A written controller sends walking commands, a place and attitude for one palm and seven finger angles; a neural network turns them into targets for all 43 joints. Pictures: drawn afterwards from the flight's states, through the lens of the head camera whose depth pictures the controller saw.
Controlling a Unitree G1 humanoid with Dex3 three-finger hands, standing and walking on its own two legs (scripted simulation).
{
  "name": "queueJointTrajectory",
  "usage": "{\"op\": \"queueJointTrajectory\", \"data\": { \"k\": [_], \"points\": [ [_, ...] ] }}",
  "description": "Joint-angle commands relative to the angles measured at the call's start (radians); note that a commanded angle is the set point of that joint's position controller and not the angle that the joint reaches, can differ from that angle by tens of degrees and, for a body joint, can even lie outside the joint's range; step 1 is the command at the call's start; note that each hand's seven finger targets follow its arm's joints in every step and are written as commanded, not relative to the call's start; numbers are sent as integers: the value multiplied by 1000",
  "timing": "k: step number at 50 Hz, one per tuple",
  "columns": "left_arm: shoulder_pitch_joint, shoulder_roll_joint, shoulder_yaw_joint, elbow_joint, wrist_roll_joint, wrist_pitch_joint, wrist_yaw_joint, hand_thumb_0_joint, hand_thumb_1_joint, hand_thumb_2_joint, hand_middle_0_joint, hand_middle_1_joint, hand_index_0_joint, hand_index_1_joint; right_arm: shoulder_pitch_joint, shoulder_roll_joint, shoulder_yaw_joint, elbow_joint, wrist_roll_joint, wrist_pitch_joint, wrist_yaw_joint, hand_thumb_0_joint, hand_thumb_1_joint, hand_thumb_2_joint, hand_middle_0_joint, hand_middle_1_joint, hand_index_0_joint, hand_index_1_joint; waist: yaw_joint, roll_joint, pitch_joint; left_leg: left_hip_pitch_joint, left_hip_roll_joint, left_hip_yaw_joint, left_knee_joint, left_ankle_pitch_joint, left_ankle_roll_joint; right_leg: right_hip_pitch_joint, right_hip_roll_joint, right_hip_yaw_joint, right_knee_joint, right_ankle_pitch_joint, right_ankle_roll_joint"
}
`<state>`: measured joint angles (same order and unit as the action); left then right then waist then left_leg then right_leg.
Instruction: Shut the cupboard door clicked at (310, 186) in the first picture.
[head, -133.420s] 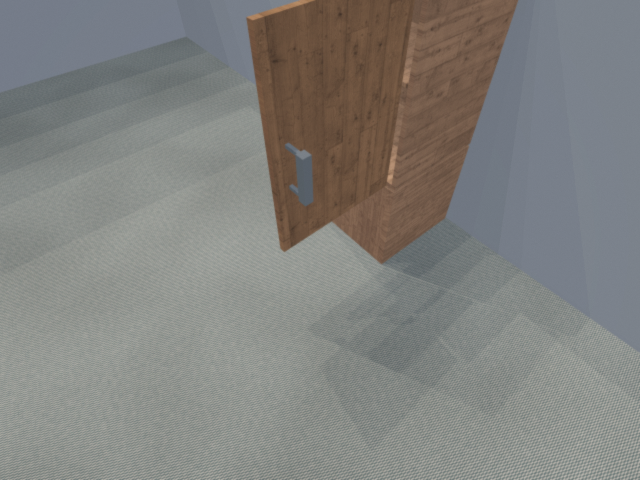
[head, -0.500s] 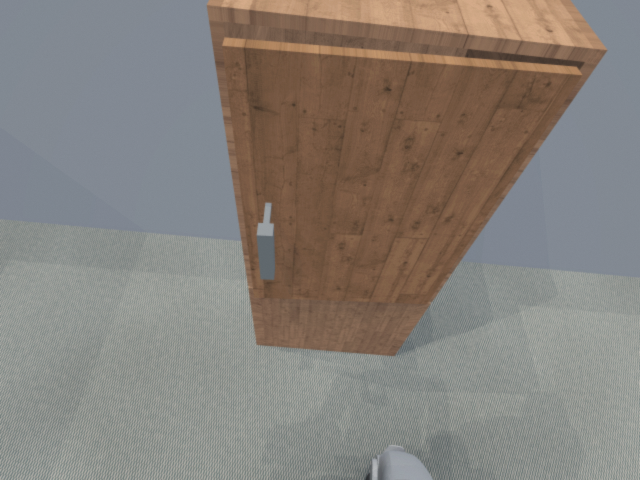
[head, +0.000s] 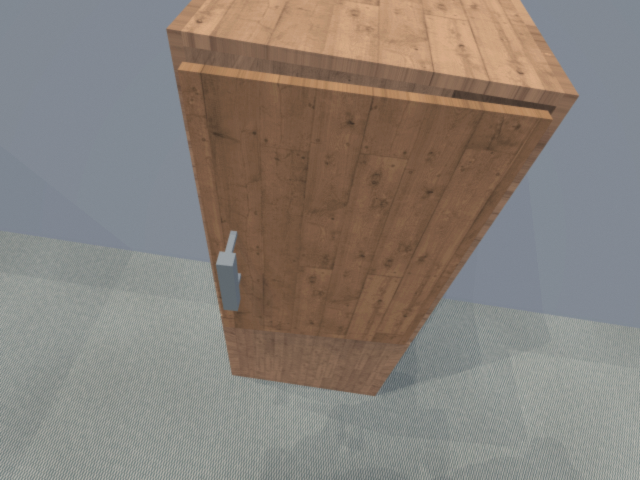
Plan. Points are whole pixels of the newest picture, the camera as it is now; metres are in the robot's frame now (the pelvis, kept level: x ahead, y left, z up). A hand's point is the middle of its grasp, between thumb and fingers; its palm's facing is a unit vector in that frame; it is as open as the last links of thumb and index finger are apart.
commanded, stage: come to a stop and stand still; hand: left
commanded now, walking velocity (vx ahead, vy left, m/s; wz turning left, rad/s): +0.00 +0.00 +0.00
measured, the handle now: (232, 271) +0.42 +0.18 -0.07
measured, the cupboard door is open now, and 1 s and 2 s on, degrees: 3 3 3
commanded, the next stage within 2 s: look again from close up in 0.84 s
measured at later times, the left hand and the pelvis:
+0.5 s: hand out of the picture -0.05 +0.15 -0.16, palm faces +0.01 -0.97 -0.24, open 7.3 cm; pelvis -0.06 -0.03 +0.00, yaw +1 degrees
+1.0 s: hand out of the picture -0.08 +0.12 -0.17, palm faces +0.01 -0.99 -0.16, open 7.3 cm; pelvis -0.07 -0.05 +0.00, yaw +1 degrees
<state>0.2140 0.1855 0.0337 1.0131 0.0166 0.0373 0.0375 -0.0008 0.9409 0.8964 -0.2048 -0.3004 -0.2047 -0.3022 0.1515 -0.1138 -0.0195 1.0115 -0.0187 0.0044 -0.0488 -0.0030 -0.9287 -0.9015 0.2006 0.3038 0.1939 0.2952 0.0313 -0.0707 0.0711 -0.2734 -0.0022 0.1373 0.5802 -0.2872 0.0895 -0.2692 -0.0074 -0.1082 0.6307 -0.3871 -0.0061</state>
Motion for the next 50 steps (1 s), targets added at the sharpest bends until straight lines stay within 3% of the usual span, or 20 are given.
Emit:
{"op": "queueJointTrajectory", "data": {
  "k": [1, 5, 6, 7, 8, 10, 11, 13, 14, 15, 16, 18, 23, 26, 30, 34, 39, 43, 46, 50],
  "points": [
    [83, 34, 11, -28, 4, 1, 0, 0, 900, 900, -200, -300, -200, -300, 22, -150, -27, -49, -4, -15, -7, 0, -900, -900, 200, 300, 200, 300, -3, 204, -44, 34, 294, -265, -269, 572, 102, -4, -58, 104, 131, -104, 14],
    [102, 10, -3, -11, 5, -18, -1, 0, 900, 900, -200, -300, -200, -300, 41, -177, -43, -40, 5, -18, 2, 0, -900, -900, 200, 300, 200, 300, -11, 60, -150, 193, 253, -221, -208, 586, 72, 30, -62, 73, -64, 26, 37],
    [207, 47, -12, 11, 11, -41, 35, 0, 900, 900, -200, -300, -200, -300, 26, -259, -51, -81, 22, -22, 15, 0, -900, -900, 200, 300, 200, 300, -4, 193, -208, 301, 239, -220, 18, 846, 18, -70, -74, 138, -138, 146, 20],
    [151, 95, -4, -52, 7, -53, 34, 0, 900, 900, -200, -300, -200, -300, 55, -187, -43, -105, 15, -20, 33, 0, -900, -900, 200, 300, 200, 300, -30, 127, -219, 145, 194, -192, -14, 465, -17, -2, -76, 156, -163, 131, -12],
    [138, 90, -1, -62, 10, -57, 28, 0, 900, 900, -200, -300, -200, -300, 52, -171, -39, -107, 9, -23, 35, 0, -900, -900, 200, 300, 200, 300, -33, 149, -185, 122, 149, -162, -21, 363, -35, 2, -100, 189, -159, 192, -35],
    [132, 111, -17, -65, 9, -74, 22, 0, 900, 900, -200, -300, -200, -300, 60, -143, -27, -114, 8, -32, 41, 0, -900, -900, 200, 300, 200, 300, -47, 123, -174, 130, 106, -156, -47, 305, -54, 4, -111, 200, -143, 325, -46],
    [124, 106, -14, -66, 7, -70, 21, 0, 900, 900, -200, -300, -200, -300, 81, -159, -33, -109, 8, -31, 42, 0, -900, -900, 200, 300, 200, 300, -61, 61, -202, 144, 122, -160, -43, 348, -42, 18, -80, 170, -112, 301, -33],
    [125, 77, -22, -65, 2, -58, 20, 0, 900, 900, -200, -300, -200, -300, 77, -176, -32, -109, 10, -24, 37, 0, -900, -900, 200, 300, 200, 300, -49, -4, -139, 100, 137, -173, -83, 231, -25, -4, -60, 148, -128, 161, -18],
    [115, 73, -26, -65, 4, -57, 18, 0, 900, 900, -200, -300, -200, -300, 58, -165, -27, -106, 8, -23, 39, 0, -900, -900, 200, 300, 200, 300, -42, 37, -68, 49, 125, -170, -126, 141, -27, -24, -63, 150, -150, 110, -20],
    [119, 78, -29, -67, 3, -54, 15, 0, 900, 900, -200, -300, -200, -300, 44, -160, -24, -107, 9, -16, 42, 0, -900, -900, 200, 300, 200, 300, -39, 34, 2, 2, 109, -170, -153, 6, -35, -59, -67, 167, -182, 25, -25],
    [122, 83, -31, -65, 4, -52, 12, 0, 900, 900, -200, -300, -200, -300, 45, -155, -22, -109, 7, -10, 45, 0, -900, -900, 200, 300, 200, 300, -41, 33, 45, -24, 95, -170, -176, -102, -43, -100, -73, 186, -211, -66, -33],
    [125, 103, -30, -68, 8, -47, 9, 0, 900, 900, -200, -300, -200, -300, 69, -156, -25, -105, 2, 1, 50, 0, -900, -900, 200, 300, 200, 300, -46, 4, 92, -36, 77, -161, -181, -185, -54, -179, -80, 208, -258, -231, -42],
    [123, 130, -22, -72, 5, -43, 6, 0, 900, 900, -200, -300, -200, -300, 147, -152, -19, -72, -3, 9, 52, 0, -900, -900, 200, 300, 200, 300, -59, -20, 79, 18, 56, -126, -116, -146, -66, -269, -108, 248, -329, -360, -56],
    [111, 130, -17, -73, 1, -45, 3, 0, 900, 900, -200, -300, -200, -300, 186, -141, -12, -52, -5, 4, 49, 0, -900, -900, 200, 300, 200, 300, -63, -2, 54, 30, 51, -115, -103, -93, -70, -252, -107, 245, -314, -299, -63],
    [138, 107, -14, -61, -2, -43, -3, 0, 900, 900, -200, -300, -200, -300, 195, -153, -9, -36, -5, -12, 42, 0, -900, -900, 200, 300, 200, 300, -34, 88, 26, -73, 90, -194, -237, -199, -56, -108, -57, 188, -236, -198, -44],
    [172, 84, -17, -28, 0, -42, -6, 0, 900, 900, -200, -300, -200, -300, 190, -155, -9, -14, -3, -19, 36, 0, -900, -900, 200, 300, 200, 300, -14, 122, 11, -104, 113, -239, -296, -245, -48, -34, -41, 165, -208, -124, -42],
    [163, 72, -24, -5, -2, -52, -7, 0, 900, 900, -200, -300, -200, -300, 215, -132, -5, 18, 1, -21, 33, 0, -900, -900, 200, 300, 200, 300, -23, 73, 10, -69, 98, -208, -259, -147, -56, -40, -66, 196, -260, -95, -50],
    [143, 75, -24, 3, -3, -53, -7, 0, 900, 900, -200, -300, -200, -300, 239, -126, -7, 34, 1, -16, 34, 0, -900, -900, 200, 300, 200, 300, -40, 62, 17, -31, 89, -192, -232, -149, -66, -109, -80, 214, -299, -189, -49],
    [148, 65, -26, 12, -1, -51, -6, 0, 900, 900, -200, -300, -200, -300, 236, -121, -8, 39, 1, -14, 33, 0, -900, -900, 200, 300, 200, 300, -42, 70, 41, -30, 94, -202, -242, -156, -65, -131, -69, 210, -294, -174, -43],
    [165, 53, -29, 27, 0, -59, -6, 0, 900, 900, -200, -300, -200, -300, 222, -115, -8, 41, 3, -23, 30, 0, -900, -900, 200, 300, 200, 300, -38, 67, 19, -7, 99, -197, -240, -100, -64, -105, -73, 209, -292, -93, -41]
  ]
}}
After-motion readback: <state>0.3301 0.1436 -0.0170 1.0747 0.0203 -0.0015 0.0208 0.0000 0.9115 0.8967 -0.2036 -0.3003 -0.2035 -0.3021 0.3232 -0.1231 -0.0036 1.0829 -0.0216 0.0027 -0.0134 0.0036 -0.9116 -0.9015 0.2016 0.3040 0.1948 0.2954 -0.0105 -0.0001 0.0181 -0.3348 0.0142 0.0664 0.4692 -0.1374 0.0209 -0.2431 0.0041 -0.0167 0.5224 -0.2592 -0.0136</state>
